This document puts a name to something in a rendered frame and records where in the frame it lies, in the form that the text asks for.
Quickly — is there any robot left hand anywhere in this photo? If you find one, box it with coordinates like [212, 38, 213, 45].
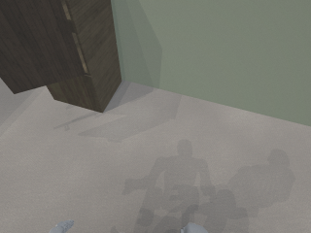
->
[49, 219, 74, 233]

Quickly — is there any cupboard door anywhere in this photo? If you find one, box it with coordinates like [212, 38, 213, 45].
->
[0, 0, 86, 94]

